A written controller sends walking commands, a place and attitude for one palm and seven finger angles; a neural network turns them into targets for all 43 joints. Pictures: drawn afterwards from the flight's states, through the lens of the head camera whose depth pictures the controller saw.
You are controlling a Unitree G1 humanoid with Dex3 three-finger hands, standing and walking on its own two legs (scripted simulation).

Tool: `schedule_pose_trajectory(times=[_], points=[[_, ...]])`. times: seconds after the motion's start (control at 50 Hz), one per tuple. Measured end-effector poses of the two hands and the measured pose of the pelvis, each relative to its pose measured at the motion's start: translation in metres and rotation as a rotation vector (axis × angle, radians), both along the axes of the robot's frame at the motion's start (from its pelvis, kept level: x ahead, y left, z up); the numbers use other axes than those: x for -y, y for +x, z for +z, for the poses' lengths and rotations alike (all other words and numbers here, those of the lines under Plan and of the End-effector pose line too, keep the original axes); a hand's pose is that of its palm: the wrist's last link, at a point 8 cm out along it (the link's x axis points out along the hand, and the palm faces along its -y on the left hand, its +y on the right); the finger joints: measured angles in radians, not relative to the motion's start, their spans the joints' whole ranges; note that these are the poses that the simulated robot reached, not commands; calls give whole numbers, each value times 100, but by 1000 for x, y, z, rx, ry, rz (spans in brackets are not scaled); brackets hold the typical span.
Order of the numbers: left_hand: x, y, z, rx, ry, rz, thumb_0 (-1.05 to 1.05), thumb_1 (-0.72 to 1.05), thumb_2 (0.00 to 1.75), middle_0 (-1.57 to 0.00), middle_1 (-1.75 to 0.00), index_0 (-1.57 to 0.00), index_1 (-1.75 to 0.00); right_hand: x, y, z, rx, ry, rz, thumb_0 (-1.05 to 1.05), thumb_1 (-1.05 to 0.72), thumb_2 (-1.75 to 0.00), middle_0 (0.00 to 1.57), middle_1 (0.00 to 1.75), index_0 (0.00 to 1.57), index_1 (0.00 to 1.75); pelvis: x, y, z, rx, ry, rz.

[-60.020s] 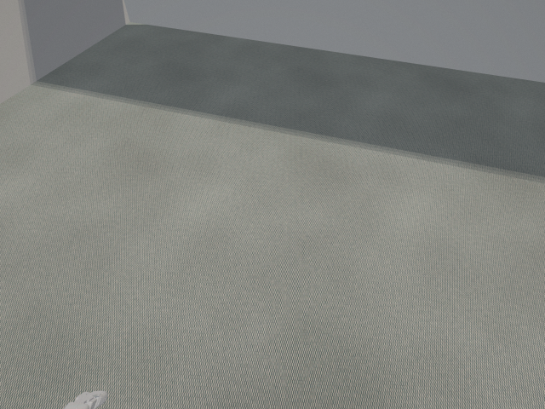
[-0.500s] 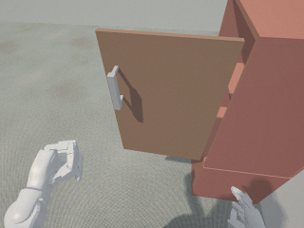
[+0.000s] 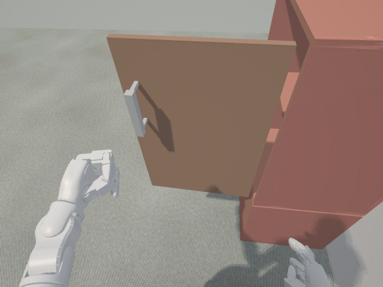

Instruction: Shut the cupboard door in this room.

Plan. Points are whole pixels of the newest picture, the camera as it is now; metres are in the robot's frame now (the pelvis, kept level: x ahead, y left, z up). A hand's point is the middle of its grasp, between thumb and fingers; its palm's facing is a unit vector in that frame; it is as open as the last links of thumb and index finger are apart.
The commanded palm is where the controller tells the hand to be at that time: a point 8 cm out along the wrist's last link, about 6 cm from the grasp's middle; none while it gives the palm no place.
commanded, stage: bring the fist close to the handle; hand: left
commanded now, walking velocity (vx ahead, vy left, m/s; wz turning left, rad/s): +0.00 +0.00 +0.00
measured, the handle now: (138, 109) +0.50 +0.16 +0.10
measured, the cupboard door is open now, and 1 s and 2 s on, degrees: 88 88 74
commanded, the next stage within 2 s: push the door shut along its arc in 1.04 s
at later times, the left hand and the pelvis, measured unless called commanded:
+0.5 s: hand (135, 145) +0.38 +0.14 +0.10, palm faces -0.09 -1.00 -0.04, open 3.1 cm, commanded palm +0.37 +0.20 +0.10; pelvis +0.00 +0.00 +0.00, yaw -1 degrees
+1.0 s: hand (133, 137) +0.40 +0.15 +0.10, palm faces -0.06 -1.00 -0.02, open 3.1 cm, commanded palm +0.38 +0.20 +0.10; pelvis +0.00 +0.01 +0.00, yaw -2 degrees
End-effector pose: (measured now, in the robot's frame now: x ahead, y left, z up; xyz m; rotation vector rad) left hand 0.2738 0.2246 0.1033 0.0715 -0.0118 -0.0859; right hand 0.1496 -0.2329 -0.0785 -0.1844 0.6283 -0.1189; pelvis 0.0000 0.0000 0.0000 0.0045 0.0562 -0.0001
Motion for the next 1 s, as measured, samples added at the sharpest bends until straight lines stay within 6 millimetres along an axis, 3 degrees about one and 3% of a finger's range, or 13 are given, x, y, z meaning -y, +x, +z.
schedule_pose_trajectory(times=[0.24, 0.46, 0.7, 0.86, 1.0], points=[[4, 39, 0, 4, -24, 6, 2, 90, 90, -130, -150, -130, -150, 14, -15, -6, -85, -17, -42, 1, -90, -90, 21, 30, 20, 30, 0, 5, 2, -17, 4, -8], [24, 81, 1, 2, -34, -5, 2, 90, 90, -130, -150, -130, -150, 12, -23, -13, -150, -5, -58, 1, -91, -90, 21, 30, 20, 30, -1, 5, 2, -30, 7, -14], [27, 124, 4, -7, -50, 12, 2, 90, 90, -130, -150, -130, -150, 18, -57, -23, -276, -3, -112, 1, -91, -90, 21, 30, 20, 30, -2, 3, 1, -59, 7, -25], [23, 120, -2, -3, -57, 16, 2, 90, 90, -129, -150, -130, -150, 22, -80, -25, -331, -3, -157, 1, -91, -90, 21, 30, 20, 30, -5, 4, 2, -65, 8, -41], [15, 112, -2, 12, -52, 22, 2, 90, 90, -130, -150, -130, -150, 20, -80, -23, -329, -12, -159, 1, -91, -90, 21, 30, 20, 30, -8, 0, 3, -55, 3, -36]])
